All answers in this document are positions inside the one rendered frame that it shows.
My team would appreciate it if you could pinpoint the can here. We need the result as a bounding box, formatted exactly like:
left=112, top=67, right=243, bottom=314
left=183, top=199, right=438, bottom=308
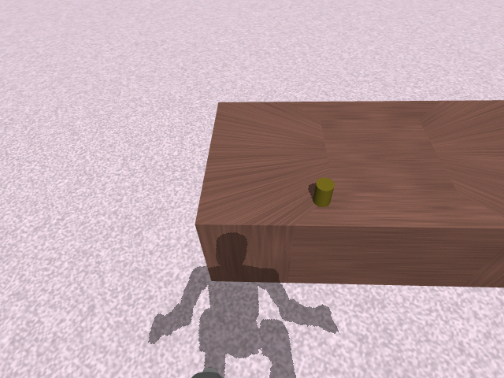
left=313, top=178, right=335, bottom=207

